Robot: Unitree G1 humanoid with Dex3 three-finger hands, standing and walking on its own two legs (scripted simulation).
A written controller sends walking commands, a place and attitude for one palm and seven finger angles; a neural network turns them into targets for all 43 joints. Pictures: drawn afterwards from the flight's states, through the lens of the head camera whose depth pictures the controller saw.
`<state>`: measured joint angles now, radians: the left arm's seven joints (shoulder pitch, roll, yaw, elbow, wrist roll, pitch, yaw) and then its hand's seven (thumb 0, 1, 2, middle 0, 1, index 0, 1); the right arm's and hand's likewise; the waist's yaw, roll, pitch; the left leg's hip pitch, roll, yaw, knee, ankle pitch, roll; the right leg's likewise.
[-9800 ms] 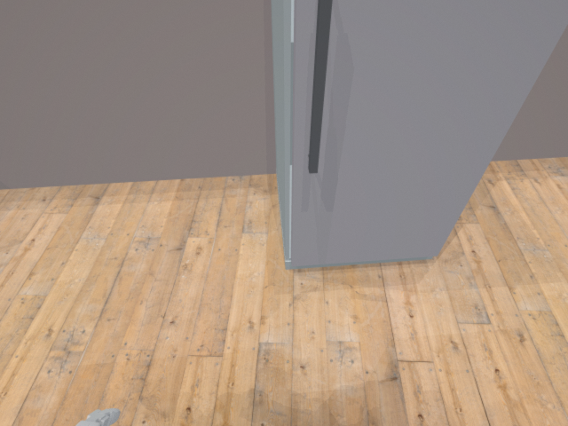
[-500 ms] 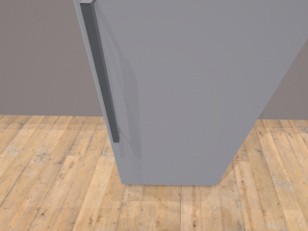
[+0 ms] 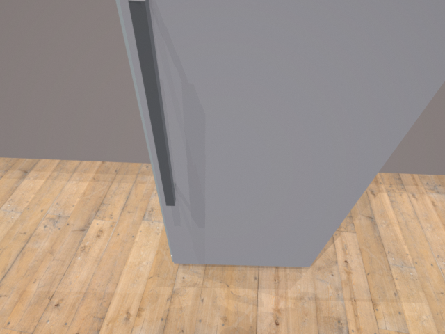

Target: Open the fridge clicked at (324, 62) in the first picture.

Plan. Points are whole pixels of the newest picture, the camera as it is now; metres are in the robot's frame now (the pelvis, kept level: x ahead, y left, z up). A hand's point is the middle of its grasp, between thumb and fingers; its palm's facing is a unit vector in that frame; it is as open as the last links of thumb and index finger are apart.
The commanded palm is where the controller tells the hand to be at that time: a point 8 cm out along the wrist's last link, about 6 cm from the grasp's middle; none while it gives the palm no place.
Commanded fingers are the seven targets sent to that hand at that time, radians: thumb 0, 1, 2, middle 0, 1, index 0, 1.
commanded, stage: look again from close up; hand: left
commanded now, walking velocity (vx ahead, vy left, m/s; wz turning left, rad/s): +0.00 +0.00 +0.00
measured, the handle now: (161, 126) +0.48 +0.16 +0.11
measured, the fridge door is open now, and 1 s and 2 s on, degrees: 0 0 0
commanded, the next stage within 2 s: raise the hand to about handle height in 0.28 s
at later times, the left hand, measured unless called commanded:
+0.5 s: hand out of the picture +0.08 +0.20 -0.09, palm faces +0.23 -0.94 -0.24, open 7.4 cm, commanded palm +0.08 +0.24 -0.05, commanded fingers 0.00 0.74 0.83 -0.21 -0.41 -0.21 -0.41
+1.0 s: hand (96, 323) +0.13 +0.19 +0.05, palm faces +0.16 -0.98 -0.09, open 9.8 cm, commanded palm +0.13 +0.25 +0.04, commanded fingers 0.00 0.15 0.58 -0.25 -0.78 -0.25 -0.78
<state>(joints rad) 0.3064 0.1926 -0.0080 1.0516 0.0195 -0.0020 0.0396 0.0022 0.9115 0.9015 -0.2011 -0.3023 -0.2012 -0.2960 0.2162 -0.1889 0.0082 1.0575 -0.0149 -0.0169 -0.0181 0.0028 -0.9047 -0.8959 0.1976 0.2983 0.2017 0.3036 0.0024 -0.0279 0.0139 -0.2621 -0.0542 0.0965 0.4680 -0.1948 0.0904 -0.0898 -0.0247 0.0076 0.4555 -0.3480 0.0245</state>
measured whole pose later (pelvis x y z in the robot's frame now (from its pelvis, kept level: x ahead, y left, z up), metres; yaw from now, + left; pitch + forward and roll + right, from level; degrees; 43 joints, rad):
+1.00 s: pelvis -0.05 -0.05 -0.05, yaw +4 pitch +2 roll -3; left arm 0.37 0.30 0.25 -0.03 -0.34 -0.41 -0.30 0.01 0.38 0.68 -0.23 -0.64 -0.23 -0.63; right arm 0.23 -0.29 0.06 0.64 0.02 -0.32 -0.10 0.01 -0.90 -0.90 0.20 0.30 0.20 0.30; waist 0.06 0.04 -0.05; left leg -0.66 0.00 -0.07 0.94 -0.32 0.01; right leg -0.44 0.07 -0.13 0.90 -0.50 -0.06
